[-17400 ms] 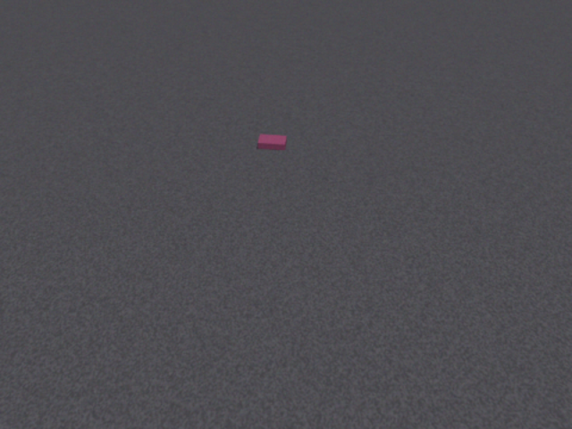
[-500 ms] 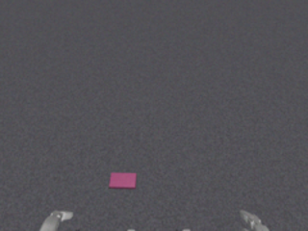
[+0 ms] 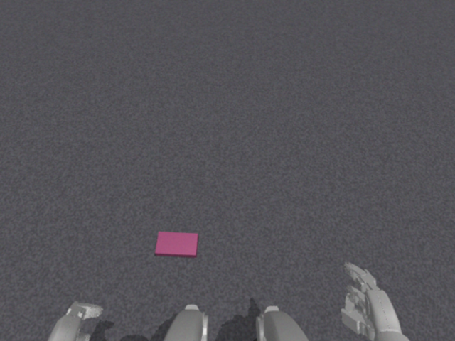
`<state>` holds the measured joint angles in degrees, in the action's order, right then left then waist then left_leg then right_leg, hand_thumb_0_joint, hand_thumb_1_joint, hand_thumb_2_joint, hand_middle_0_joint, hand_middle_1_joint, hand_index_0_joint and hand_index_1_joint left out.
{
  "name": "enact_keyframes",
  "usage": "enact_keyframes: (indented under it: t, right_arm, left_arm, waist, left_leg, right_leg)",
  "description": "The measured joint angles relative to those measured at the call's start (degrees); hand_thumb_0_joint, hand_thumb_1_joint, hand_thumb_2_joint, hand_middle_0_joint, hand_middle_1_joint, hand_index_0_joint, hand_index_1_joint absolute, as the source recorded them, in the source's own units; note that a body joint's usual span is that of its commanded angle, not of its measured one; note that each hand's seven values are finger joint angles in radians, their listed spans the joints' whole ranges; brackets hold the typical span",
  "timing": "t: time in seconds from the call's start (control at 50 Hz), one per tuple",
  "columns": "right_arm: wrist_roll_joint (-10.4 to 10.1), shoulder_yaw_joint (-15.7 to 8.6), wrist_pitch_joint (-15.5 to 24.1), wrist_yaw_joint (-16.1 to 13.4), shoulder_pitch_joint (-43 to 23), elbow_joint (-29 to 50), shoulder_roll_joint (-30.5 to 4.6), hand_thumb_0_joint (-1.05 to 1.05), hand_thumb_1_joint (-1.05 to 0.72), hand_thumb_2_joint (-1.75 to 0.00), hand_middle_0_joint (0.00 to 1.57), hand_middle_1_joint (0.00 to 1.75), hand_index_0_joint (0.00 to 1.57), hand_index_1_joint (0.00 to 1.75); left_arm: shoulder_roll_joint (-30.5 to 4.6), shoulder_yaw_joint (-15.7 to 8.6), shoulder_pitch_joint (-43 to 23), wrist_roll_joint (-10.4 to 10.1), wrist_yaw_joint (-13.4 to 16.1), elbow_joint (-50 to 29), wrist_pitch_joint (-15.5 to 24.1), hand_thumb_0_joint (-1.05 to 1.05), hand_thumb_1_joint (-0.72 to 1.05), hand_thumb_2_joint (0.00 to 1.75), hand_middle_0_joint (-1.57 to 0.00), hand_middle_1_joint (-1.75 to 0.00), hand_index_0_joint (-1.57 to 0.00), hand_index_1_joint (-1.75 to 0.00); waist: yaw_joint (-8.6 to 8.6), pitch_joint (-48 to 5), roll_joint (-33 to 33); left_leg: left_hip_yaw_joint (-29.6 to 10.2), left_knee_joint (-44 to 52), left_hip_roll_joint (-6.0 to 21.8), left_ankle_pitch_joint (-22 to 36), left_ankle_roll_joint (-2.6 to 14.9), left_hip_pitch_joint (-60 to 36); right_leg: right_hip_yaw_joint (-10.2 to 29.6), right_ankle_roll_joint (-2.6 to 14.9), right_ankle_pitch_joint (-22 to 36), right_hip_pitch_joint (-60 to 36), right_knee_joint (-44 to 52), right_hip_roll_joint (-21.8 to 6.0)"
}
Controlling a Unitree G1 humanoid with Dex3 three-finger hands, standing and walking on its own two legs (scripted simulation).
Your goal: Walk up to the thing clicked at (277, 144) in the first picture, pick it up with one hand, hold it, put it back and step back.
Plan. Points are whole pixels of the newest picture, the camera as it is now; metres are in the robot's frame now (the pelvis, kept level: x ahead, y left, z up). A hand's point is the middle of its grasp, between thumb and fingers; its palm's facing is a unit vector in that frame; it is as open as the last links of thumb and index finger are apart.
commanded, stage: rise first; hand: left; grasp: from above
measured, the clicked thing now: (177, 244) +0.47 +0.19 -0.65
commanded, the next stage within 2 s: none
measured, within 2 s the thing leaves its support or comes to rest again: neither
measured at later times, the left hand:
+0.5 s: hand (123, 293) +0.25 +0.28 -0.34, palm faces -0.48 -0.42 -0.77, open 13.8 cm
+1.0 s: hand (138, 262) +0.36 +0.28 -0.46, palm faces -0.48 -0.07 -0.87, open 13.9 cm
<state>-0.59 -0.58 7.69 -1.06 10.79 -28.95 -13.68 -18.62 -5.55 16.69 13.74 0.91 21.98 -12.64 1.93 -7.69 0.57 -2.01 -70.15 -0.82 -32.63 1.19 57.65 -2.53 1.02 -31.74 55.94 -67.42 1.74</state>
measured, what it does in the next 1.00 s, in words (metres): lowers itself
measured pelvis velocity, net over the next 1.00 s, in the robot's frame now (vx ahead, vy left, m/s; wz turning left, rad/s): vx -0.09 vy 0.01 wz -0.10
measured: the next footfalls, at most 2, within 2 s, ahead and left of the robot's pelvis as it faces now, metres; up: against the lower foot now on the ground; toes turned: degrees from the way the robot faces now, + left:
none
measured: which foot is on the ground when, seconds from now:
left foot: down 0.00-1.00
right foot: down 0.00-1.00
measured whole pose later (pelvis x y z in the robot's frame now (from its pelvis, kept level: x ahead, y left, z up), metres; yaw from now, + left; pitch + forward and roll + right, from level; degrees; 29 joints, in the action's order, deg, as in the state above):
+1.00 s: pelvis -0.09 +0.01 -0.30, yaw -6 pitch +35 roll -8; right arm 5.0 0.3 2.7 6.0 8.6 -43.5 -15.5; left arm -43.1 -5.8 -47.6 68.9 16.8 75.2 19.1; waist 9.9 -5.4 -0.4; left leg -3.9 -130.0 -0.8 -38.0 2.4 127.0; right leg -7.3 0.9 -37.0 123.2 -125.1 0.6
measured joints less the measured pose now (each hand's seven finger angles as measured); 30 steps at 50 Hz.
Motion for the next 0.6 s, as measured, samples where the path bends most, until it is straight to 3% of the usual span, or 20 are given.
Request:
enact_keyframes:
  t: [0.06,0.12,0.32,0.5,0.6]
  right_arm:
    - [0.0,0.1,0.7,0.2,-0.3,0.0,-0.3,0.01,-0.92,-0.9,0.2,0.3,0.2,0.3]
    - [0.3,0.0,1.8,0.6,-0.9,-0.3,-0.9,0.01,-0.92,-0.9,0.2,0.3,0.2,0.3]
    - [0.3,-1.5,3.7,2.3,-5.0,-4.6,-3.5,0.01,-0.93,-0.9,0.2,0.3,0.2,0.3]
    - [0.5,-2.2,2.4,3.9,-6.1,-9.4,-3.7,0.01,-0.95,-0.91,0.2,0.3,0.2,0.3]
    - [1.5,-1.7,1.7,4.7,-5.0,-12.0,-2.9,0.01,-0.95,-0.91,0.2,0.3,0.2,0.3]
  left_arm:
    - [-0.7,0.4,-1.0,1.7,0.1,0.6,1.2,0.0,-0.5,0.92,-0.17,-0.98,-0.16,-0.98]
    - [-2.2,0.3,-4.3,4.6,0.1,4.0,4.0,0.0,-0.51,0.92,-0.17,-0.98,-0.17,-0.99]
    - [-7.3,-0.2,-20.2,17.0,1.7,13.9,15.7,0.0,-0.51,0.93,-0.18,-0.98,-0.17,-0.99]
    - [-11.3,-0.6,-37.1,28.2,4.4,25.0,21.5,0.0,-0.51,0.94,-0.19,-0.98,-0.19,-0.99]
    - [-14.7,-0.3,-46.1,34.8,5.3,33.2,25.6,0.0,-0.49,0.94,-0.21,-0.95,-0.21,-0.96]
  waist:
    - [0.04,-0.3,0.1]
    - [0.07,-1.1,-0.1]
    - [0.38,-2.6,-0.1]
    - [-0.08,-0.8,0.7]
    - [0.71,0.3,0.3]
  left_leg:
    - [-0.2,-2.9,-0.1,-0.7,-0.01,3.4]
    - [0.0,-7.2,-0.3,-1.7,-0.07,8.6]
    - [0.7,-27.0,-0.4,-5.9,-0.26,31.5]
    - [0.4,-40.7,-0.1,-6.1,-0.5,48.6]
    - [-0.2,-46.8,0.1,-5.5,-0.77,55.6]
  right_leg:
    - [-0.3,0.04,-0.8,3.3,-2.9,-0.1]
    - [-0.3,0.14,-2.0,8.7,-7.6,-0.3]
    - [-0.4,0.44,-6.5,32.0,-28.1,-0.6]
    - [-1.4,1.07,-6.6,49.1,-41.8,-0.7]
    - [-2.4,1.48,-5.9,55.9,-47.6,-0.8]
